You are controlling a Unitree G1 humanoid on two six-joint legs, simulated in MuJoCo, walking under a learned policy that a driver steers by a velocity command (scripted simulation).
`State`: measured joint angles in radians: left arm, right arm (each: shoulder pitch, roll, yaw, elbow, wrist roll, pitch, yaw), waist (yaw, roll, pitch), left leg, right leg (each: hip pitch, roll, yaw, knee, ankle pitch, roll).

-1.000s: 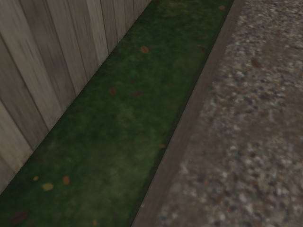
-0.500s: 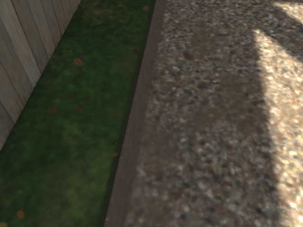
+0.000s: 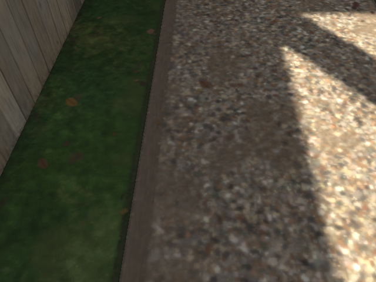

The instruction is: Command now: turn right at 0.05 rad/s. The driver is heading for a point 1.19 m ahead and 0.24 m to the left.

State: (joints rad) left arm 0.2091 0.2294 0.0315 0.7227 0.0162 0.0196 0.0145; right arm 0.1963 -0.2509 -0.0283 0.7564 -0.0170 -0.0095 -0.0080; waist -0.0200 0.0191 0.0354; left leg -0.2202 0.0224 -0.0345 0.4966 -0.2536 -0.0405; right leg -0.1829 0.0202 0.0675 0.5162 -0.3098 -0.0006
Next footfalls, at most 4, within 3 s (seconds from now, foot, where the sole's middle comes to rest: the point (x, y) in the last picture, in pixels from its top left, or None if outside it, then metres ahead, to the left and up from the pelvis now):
0.86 right None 0.45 -0.08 -0.77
1.38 left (157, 224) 0.74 0.16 -0.77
1.92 right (212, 162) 1.04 -0.07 -0.77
2.44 left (148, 127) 1.27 0.22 -0.77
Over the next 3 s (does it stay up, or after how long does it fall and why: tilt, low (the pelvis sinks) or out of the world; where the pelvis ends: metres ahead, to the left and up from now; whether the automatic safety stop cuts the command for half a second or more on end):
stays up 1.25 0.11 0.00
